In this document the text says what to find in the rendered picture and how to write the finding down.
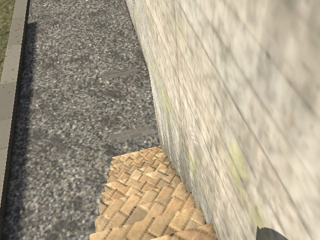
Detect stairs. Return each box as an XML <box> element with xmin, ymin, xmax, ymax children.
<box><xmin>89</xmin><ymin>145</ymin><xmax>218</xmax><ymax>240</ymax></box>

